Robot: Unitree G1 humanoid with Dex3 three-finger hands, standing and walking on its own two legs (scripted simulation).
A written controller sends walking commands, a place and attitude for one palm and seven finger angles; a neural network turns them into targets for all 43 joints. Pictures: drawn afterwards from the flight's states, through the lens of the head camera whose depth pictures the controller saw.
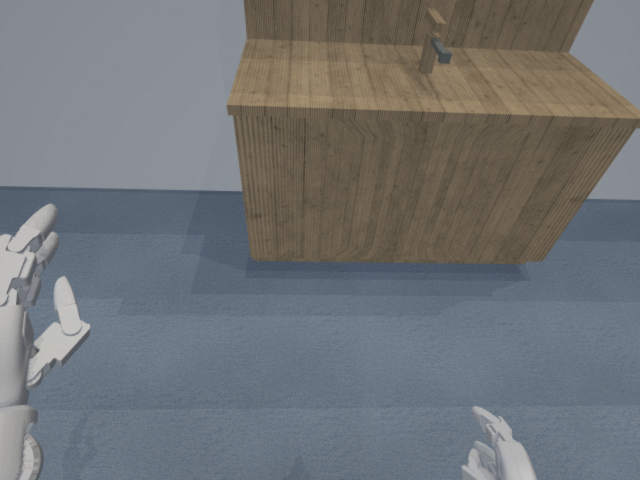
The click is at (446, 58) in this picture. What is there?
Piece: tap's lever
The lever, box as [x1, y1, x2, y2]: [438, 50, 451, 63]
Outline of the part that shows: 440,50 438,61 440,63 448,63 451,55 450,51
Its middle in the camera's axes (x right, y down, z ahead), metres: +0.35 -0.51 +1.08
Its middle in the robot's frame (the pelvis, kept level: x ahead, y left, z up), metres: +1.18 -0.28 +0.07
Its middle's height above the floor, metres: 0.84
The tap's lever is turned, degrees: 0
